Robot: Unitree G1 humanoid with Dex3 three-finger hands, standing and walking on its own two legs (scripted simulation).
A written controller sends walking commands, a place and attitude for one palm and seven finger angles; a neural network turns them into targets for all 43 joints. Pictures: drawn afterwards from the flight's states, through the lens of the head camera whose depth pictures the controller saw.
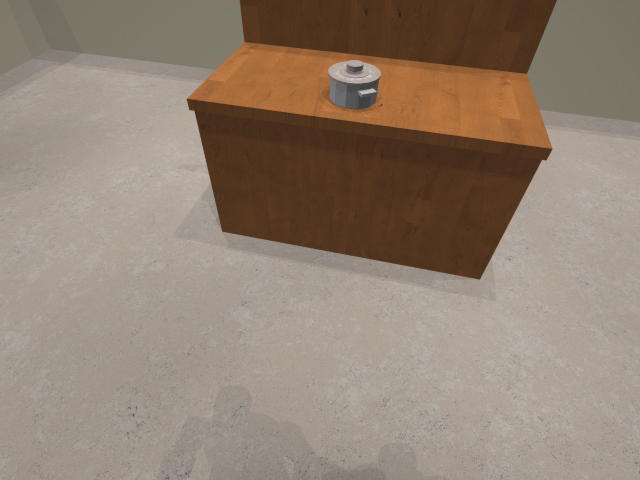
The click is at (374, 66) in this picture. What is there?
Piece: lid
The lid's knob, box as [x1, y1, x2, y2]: [347, 60, 363, 71]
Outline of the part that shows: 347,62 347,68 349,70 356,71 362,69 363,63 361,61 350,60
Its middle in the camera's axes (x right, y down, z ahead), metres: +0.11 -0.55 +1.22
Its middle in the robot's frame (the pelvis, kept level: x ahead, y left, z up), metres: +1.28 -0.04 -0.02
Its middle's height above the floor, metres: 0.76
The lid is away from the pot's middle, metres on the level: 0.00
